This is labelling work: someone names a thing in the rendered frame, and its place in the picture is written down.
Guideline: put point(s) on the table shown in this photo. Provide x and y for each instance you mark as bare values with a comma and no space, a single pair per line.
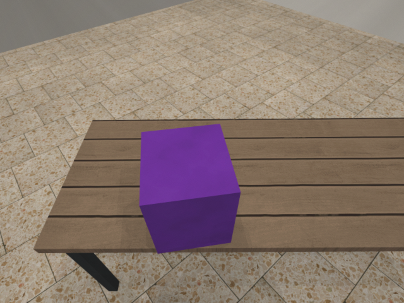
307,185

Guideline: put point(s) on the carton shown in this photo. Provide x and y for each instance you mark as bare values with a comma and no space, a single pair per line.
189,194

